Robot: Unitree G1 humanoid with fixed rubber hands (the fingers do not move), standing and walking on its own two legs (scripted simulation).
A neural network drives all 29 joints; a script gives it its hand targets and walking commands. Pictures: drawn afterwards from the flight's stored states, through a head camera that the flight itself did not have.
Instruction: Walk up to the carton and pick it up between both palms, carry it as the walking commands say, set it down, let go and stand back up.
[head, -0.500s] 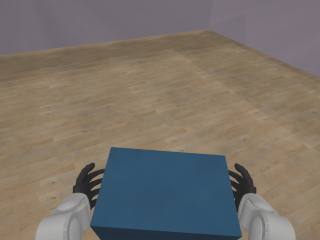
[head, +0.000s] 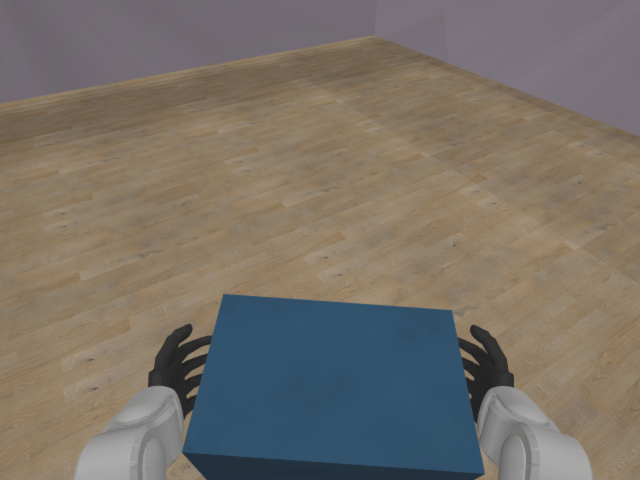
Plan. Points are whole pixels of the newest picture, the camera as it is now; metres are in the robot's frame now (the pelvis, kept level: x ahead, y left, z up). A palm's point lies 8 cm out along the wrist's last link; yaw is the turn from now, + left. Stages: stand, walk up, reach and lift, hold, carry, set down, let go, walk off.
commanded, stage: carry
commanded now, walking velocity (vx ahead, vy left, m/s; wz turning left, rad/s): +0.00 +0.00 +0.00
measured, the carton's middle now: (328, 408) +0.24 -0.01 +0.02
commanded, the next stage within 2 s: none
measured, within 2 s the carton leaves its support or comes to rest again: neither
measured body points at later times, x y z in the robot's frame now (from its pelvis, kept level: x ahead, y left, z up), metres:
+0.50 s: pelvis -0.04 +0.01 +0.00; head -0.07 +0.01 +0.45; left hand +0.18 +0.19 +0.07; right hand +0.20 -0.16 +0.07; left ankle +0.07 +0.11 -0.73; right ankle -0.02 -0.10 -0.73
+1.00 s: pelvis -0.02 +0.00 +0.00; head -0.04 +0.00 +0.45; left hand +0.20 +0.17 +0.07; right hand +0.22 -0.18 +0.07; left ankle +0.07 +0.11 -0.73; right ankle -0.02 -0.10 -0.73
